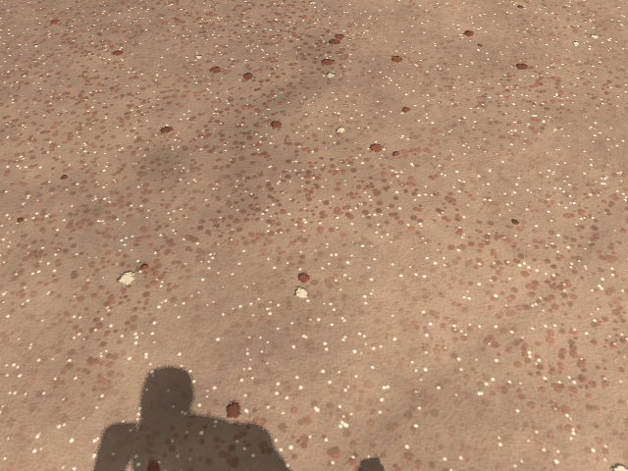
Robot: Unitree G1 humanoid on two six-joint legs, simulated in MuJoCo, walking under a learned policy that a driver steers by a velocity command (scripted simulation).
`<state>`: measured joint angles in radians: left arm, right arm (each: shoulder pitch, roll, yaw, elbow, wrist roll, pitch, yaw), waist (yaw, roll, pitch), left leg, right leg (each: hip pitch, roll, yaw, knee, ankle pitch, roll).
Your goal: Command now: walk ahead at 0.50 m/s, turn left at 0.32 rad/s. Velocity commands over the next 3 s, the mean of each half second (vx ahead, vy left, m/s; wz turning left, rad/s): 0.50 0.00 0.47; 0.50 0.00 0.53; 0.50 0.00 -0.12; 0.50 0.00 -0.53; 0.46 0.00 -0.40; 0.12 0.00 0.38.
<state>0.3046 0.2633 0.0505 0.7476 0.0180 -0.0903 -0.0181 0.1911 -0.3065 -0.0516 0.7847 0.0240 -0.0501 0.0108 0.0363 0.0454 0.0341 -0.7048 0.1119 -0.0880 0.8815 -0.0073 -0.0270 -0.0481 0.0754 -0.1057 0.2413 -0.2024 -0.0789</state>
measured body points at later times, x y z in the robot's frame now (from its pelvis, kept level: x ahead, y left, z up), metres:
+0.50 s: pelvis +0.29 +0.07 +0.00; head +0.32 +0.10 +0.45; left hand +0.40 +0.38 -0.09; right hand +0.44 -0.18 -0.11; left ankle +0.26 +0.14 -0.75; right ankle +0.44 -0.08 -0.68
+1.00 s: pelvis +0.56 +0.11 +0.00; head +0.58 +0.12 +0.45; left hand +0.43 +0.37 -0.12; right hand +0.86 +0.00 -0.09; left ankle +0.56 +0.31 -0.68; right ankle +0.58 +0.00 -0.75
